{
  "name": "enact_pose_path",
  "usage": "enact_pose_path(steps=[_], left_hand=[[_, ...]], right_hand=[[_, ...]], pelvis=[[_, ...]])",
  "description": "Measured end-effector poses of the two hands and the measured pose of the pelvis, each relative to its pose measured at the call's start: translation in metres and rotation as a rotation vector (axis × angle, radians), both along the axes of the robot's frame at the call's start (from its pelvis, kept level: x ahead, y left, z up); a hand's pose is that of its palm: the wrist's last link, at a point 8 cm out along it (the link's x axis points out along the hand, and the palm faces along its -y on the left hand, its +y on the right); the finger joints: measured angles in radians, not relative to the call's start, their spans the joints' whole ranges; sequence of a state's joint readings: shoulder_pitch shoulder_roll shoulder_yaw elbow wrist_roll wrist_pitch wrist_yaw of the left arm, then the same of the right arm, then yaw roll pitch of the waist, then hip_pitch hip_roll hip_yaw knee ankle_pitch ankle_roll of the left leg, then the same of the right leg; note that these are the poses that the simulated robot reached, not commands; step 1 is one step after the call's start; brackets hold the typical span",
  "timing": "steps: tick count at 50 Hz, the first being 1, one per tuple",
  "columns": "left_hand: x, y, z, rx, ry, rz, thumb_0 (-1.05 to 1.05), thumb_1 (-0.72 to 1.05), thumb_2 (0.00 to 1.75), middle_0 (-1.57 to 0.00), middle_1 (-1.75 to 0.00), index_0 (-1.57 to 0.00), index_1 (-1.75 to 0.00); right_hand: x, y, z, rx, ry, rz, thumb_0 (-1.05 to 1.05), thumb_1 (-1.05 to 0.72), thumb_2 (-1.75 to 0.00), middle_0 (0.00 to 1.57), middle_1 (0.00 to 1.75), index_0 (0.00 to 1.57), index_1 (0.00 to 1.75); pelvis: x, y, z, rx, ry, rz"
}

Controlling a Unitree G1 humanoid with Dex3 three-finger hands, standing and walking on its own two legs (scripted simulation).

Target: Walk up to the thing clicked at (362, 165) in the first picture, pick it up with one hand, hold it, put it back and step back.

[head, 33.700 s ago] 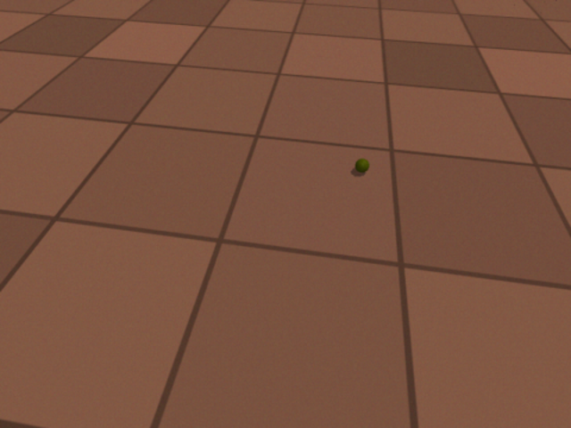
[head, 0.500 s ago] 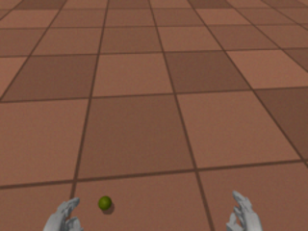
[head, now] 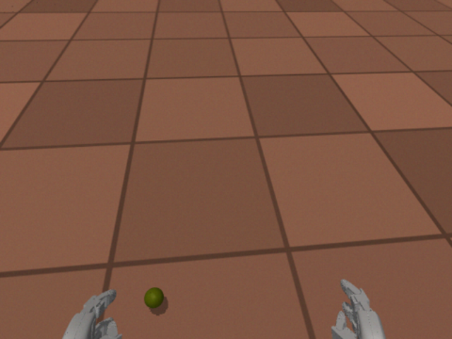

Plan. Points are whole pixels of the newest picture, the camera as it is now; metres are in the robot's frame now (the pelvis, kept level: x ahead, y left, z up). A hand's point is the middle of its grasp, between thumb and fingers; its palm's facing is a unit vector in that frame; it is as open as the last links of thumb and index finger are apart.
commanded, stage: home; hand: left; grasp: from above
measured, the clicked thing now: (154, 297) +0.42 +0.27 -0.68
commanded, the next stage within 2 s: stand in 0.02 s
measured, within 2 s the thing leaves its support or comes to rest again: neither
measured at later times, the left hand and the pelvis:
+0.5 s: hand out of the picture +0.07 +0.24 -0.11, palm faces +0.05 -0.94 -0.33, open 7.4 cm; pelvis -0.01 +0.01 +0.05, yaw +0 degrees
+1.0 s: hand out of the picture +0.01 +0.24 -0.10, palm faces +0.05 -0.94 -0.33, open 7.4 cm; pelvis -0.02 +0.00 +0.06, yaw +0 degrees
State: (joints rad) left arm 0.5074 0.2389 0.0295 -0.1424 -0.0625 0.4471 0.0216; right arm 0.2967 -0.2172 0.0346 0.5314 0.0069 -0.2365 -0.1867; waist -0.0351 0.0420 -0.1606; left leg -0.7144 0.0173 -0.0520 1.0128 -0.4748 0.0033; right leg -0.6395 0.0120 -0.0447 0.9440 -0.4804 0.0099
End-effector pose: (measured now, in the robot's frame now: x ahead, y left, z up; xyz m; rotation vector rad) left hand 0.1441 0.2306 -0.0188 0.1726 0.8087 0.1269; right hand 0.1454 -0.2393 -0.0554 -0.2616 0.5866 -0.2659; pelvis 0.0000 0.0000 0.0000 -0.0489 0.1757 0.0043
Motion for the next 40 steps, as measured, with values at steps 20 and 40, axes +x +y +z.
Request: enact_pose_path(steps=[20,40], left_hand=[[-0.047,0.051,-0.048,0.129,0.209,0.055,0.01,0.9,0.9,-0.2,-0.3,-0.2,-0.3],[-0.136,0.055,-0.047,0.099,0.473,0.135,0.01,0.9,0.9,-0.2,-0.3,-0.2,-0.3]], right_hand=[[-0.043,-0.029,-0.016,0.006,0.46,0.06,0.01,-0.9,-0.89,0.21,0.3,0.21,0.3],[-0.099,-0.022,-0.012,0.073,0.63,-0.016,0.01,-0.9,-0.89,0.21,0.3,0.21,0.3]], pelvis=[[-0.007,0.003,0.034,0.048,-0.178,-0.002],[-0.017,0.007,0.063,0.047,-0.266,0.005]])
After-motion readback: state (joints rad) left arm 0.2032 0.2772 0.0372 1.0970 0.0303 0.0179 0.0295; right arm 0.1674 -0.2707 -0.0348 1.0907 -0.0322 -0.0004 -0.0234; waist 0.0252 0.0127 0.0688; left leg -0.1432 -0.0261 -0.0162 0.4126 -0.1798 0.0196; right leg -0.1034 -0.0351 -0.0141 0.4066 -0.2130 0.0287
